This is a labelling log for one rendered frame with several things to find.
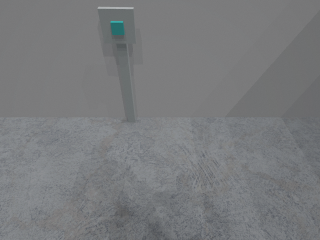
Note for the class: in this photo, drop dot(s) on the panel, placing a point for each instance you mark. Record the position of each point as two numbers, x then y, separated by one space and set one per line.
125 14

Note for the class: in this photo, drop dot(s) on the button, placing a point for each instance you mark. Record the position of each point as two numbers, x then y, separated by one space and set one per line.
117 27

